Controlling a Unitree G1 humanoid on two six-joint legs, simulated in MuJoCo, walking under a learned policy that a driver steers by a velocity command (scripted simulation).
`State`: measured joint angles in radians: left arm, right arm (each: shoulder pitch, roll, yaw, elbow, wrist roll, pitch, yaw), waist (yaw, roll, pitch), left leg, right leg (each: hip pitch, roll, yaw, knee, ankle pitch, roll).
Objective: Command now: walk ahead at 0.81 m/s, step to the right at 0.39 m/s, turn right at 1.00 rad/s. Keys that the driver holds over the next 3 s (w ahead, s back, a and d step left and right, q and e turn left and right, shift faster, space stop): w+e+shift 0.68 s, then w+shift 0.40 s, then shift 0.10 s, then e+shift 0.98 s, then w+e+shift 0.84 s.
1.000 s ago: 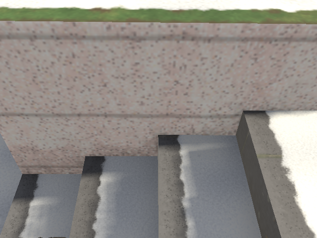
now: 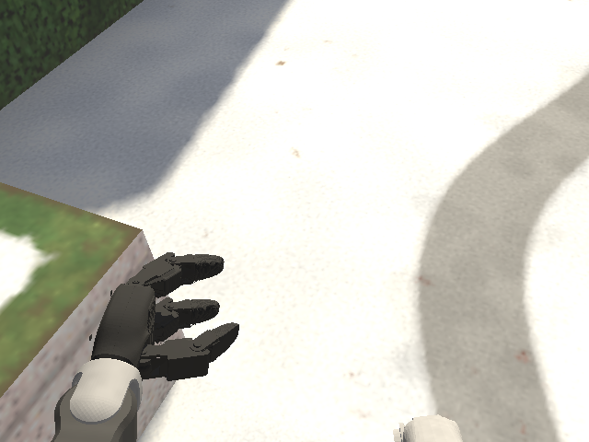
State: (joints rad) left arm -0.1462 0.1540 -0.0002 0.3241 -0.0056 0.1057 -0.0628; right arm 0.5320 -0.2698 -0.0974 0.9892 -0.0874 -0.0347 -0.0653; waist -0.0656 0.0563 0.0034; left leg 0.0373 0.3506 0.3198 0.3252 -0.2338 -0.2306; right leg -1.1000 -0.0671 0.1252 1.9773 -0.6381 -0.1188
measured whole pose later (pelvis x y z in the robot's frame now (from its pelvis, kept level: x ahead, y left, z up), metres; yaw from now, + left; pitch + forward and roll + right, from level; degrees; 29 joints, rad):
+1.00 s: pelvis +0.73 -0.46 +0.14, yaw -51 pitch +2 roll +1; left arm 0.01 0.25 -0.01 0.61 0.05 -0.05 -0.03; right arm 0.60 -0.22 0.00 0.93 -0.01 -0.06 0.00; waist -0.09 -0.03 0.03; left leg -0.01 0.05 0.13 1.06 -0.42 0.04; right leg -0.53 0.12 -0.06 0.72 -0.25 -0.18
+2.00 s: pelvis +1.03 -0.84 +0.18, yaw -91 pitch +4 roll +3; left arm 0.20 0.31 0.10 0.59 -0.02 0.04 0.04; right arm -0.02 -0.30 -0.08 0.69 -0.01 0.00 -0.03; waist 0.02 0.03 0.07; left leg -0.58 -0.02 -0.08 1.00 -0.37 -0.07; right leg -0.39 0.07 0.12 0.50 -0.16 -0.06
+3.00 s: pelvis +0.69 -1.13 +0.17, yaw -148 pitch +3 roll +0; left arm 0.49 0.31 0.05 0.78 0.01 -0.05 -0.01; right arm 0.08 -0.29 0.00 0.60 -0.05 -0.02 0.04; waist 0.07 0.02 0.02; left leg -0.76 0.13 -0.01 0.84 -0.16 -0.07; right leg 0.03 0.16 0.19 0.32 -0.37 -0.14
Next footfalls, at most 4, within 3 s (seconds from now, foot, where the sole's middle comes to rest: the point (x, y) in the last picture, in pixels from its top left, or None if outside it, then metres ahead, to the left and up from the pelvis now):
0.06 right None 0.17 -0.19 -0.60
0.54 left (387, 375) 0.59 -0.16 -0.60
0.96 right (551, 283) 0.78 -0.57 -0.60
1.32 left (586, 159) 1.19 -0.82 -0.60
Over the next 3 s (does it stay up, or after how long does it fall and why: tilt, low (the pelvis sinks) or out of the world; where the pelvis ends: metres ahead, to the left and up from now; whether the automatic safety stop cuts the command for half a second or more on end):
stays up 0.69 -1.13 0.17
